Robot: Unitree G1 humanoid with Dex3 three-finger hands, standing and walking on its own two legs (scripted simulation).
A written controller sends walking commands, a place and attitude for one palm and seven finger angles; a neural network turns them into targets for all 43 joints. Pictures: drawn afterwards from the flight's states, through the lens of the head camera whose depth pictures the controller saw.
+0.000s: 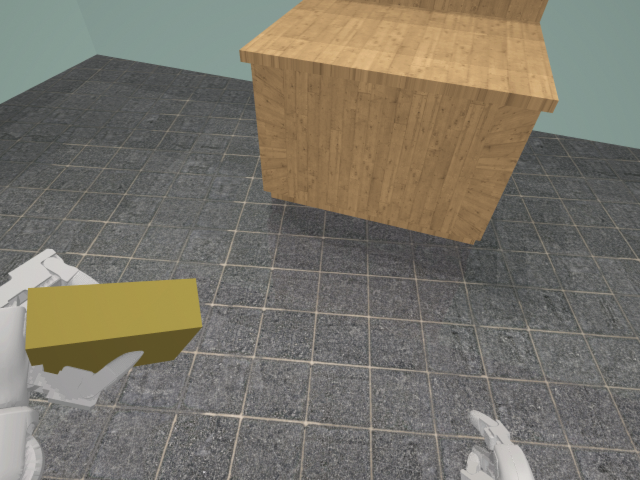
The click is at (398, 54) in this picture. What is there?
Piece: table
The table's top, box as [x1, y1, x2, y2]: [239, 0, 558, 112]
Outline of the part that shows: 239,50 240,60 245,62 552,112 558,100 539,22 361,0 303,0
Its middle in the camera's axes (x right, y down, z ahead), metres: +0.32 -0.77 +1.51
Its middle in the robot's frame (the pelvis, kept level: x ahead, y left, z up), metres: +1.66 -0.23 -0.06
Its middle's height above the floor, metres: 0.72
